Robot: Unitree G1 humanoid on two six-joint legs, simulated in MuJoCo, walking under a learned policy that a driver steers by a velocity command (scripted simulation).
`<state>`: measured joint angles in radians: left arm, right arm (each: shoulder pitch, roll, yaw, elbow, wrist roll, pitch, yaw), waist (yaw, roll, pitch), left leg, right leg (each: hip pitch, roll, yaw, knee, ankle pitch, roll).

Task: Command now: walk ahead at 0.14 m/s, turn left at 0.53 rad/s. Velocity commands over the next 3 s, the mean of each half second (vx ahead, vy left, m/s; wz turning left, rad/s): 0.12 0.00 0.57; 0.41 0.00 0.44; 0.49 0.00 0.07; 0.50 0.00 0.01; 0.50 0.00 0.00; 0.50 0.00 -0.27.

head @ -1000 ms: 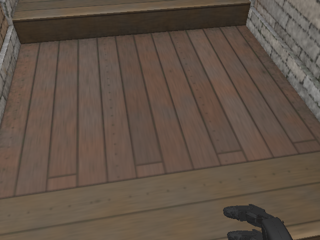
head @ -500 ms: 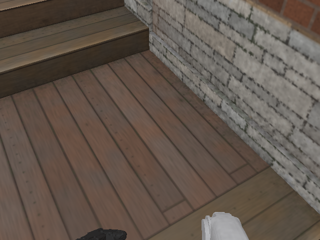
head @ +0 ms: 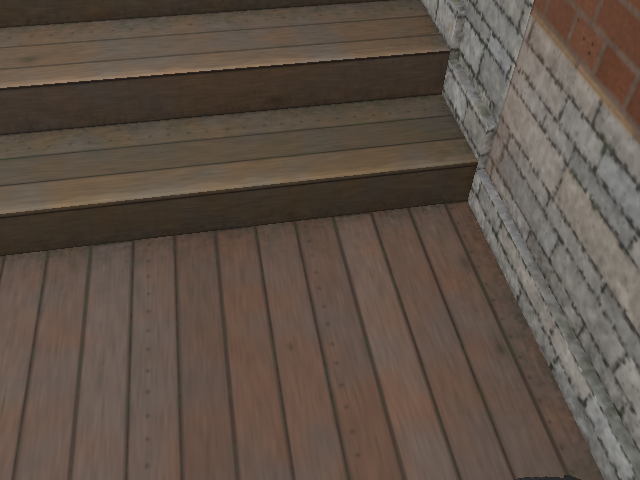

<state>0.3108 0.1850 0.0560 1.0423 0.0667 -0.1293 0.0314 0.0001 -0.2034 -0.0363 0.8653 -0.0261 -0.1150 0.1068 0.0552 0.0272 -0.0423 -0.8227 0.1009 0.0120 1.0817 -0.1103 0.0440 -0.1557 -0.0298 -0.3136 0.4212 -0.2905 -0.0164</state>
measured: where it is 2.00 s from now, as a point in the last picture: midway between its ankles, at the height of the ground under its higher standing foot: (210, 371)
